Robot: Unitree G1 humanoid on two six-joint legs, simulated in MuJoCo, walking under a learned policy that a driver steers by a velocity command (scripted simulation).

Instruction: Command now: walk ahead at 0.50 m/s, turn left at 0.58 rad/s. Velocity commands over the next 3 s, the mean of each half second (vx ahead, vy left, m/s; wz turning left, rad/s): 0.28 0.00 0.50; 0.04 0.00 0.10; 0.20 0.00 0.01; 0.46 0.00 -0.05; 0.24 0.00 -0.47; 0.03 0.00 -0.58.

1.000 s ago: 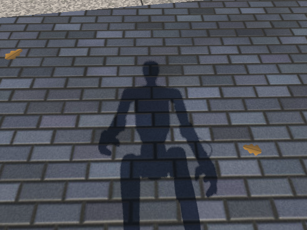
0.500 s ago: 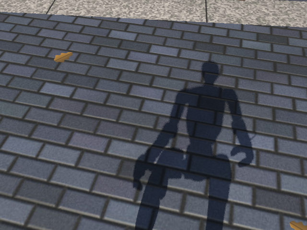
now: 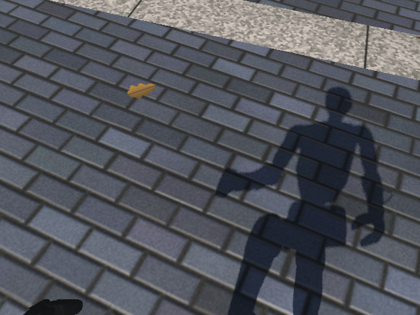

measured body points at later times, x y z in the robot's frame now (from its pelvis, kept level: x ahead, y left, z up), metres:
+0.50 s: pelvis +0.19 -0.04 -0.01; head +0.24 -0.03 +0.44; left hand +0.24 +0.26 -0.13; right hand +0.42 -0.27 -0.10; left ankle +0.21 +0.11 -0.71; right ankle +0.26 -0.15 -0.75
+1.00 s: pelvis +0.24 +0.01 -0.01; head +0.25 +0.01 +0.44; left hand +0.25 +0.29 -0.14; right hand +0.46 -0.18 -0.11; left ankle +0.21 +0.10 -0.75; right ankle +0.27 -0.14 -0.75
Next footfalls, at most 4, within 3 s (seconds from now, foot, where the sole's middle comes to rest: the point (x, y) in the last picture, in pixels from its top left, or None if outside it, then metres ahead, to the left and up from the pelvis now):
0.18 right None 0.30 -0.13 -0.78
0.58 left None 0.25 0.11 -0.78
1.84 left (131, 267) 0.62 0.22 -0.78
2.34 right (183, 194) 0.90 0.04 -0.78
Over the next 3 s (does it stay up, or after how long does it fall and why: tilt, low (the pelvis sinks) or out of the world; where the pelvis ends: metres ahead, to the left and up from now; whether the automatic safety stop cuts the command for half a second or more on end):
stays up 0.83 0.17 0.00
